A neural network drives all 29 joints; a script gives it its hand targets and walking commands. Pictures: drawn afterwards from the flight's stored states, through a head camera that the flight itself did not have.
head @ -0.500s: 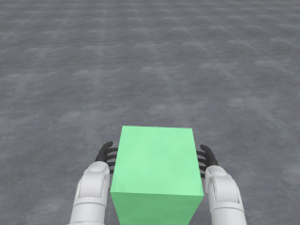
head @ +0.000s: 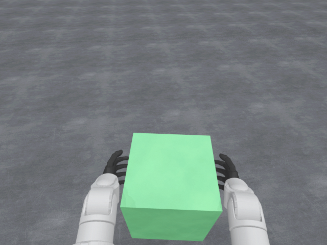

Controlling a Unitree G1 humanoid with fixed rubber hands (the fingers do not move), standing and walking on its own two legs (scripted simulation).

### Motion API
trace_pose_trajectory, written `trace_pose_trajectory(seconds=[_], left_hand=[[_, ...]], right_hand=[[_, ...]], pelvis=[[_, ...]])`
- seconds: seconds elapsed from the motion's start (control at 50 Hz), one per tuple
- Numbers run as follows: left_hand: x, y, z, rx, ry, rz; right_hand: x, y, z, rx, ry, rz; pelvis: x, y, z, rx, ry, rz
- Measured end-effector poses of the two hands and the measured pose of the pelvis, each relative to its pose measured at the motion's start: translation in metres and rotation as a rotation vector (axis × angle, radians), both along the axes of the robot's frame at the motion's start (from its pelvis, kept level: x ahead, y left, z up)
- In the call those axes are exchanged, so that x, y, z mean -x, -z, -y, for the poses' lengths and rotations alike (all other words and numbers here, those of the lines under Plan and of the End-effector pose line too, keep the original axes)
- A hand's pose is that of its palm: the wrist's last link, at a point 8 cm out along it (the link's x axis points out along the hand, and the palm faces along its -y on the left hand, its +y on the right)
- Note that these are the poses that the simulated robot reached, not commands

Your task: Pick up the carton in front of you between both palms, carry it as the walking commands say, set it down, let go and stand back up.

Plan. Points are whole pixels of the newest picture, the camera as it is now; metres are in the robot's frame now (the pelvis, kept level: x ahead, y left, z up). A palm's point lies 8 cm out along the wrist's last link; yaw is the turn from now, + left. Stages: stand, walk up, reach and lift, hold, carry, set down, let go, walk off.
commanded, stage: carry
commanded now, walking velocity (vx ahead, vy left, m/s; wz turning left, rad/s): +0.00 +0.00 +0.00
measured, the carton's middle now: (169, 189) +0.32 +0.00 -0.04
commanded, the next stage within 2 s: hold in 0.02 s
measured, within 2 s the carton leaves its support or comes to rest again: neither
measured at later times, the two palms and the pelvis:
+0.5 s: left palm (128, 171) +0.34 +0.12 +0.00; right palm (237, 185) +0.31 -0.18 +0.01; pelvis -0.03 +0.02 -0.01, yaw -10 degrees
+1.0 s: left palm (137, 190) +0.39 +0.11 -0.19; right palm (219, 195) +0.38 -0.19 -0.20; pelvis -0.04 +0.02 -0.12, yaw -11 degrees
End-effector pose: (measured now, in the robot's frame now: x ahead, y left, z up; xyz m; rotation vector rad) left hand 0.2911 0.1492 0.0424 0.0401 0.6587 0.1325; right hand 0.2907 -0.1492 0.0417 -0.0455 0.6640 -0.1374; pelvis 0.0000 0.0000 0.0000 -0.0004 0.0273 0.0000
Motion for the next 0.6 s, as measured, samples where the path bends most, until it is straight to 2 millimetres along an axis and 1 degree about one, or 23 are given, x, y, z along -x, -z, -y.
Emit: trace_pose_trajectory(seconds=[0.12,0.2,0.28,0.4,0.46,0.5,0.54,0.6], left_hand=[[0.005,-0.001,0.005,-0.005,0.015,-0.006],[0.003,0.000,0.013,-0.004,0.053,-0.014],[-0.008,0.002,0.017,0.018,0.070,-0.021],[-0.032,0.012,0.024,0.061,0.063,-0.028],[-0.044,0.025,0.029,0.055,0.074,-0.041],[-0.051,0.039,0.032,0.046,0.082,-0.050],[-0.056,0.057,0.034,0.033,0.089,-0.058],[-0.061,0.091,0.035,0.016,0.091,-0.062]], right_hand=[[0.007,-0.002,0.005,0.018,-0.001,-0.007],[0.016,-0.002,0.012,0.022,0.036,-0.016],[0.016,0.000,0.016,0.008,0.078,-0.022],[-0.001,0.011,0.022,-0.004,0.111,-0.026],[-0.011,0.023,0.026,0.003,0.116,-0.039],[-0.017,0.036,0.029,0.011,0.113,-0.049],[-0.023,0.054,0.031,0.021,0.105,-0.059],[-0.032,0.087,0.033,0.033,0.084,-0.065]], pelvis=[[0.003,-0.007,0.001,-0.009,0.036,0.088],[0.006,-0.010,-0.001,0.000,0.076,0.124],[0.011,-0.009,-0.007,0.004,0.122,0.141],[0.019,-0.001,-0.016,0.005,0.164,0.124],[0.022,0.004,-0.021,0.003,0.172,0.088],[0.025,0.008,-0.024,0.000,0.174,0.047],[0.028,0.012,-0.026,-0.003,0.175,-0.007],[0.033,0.021,-0.029,-0.009,0.175,-0.103]])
